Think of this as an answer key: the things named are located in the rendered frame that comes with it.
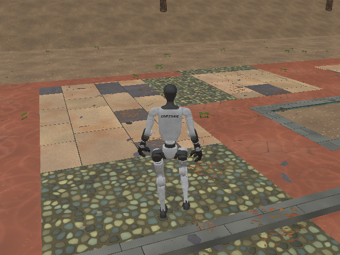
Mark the left robot upper arm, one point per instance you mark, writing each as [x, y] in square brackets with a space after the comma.
[150, 120]

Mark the right robot hand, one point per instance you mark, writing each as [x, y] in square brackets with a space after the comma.
[196, 153]

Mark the left robot thigh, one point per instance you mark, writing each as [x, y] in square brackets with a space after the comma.
[157, 157]

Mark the right robot thigh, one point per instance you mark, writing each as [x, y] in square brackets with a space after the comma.
[182, 155]

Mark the right robot upper arm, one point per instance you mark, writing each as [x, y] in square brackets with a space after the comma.
[189, 121]

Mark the robot left forearm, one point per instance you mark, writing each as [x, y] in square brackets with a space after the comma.
[144, 140]

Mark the robot thigh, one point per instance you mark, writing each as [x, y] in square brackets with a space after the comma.
[157, 157]
[182, 155]

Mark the left robot hand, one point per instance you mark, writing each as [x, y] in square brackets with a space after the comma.
[143, 149]

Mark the robot right forearm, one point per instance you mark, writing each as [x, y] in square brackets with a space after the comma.
[196, 142]

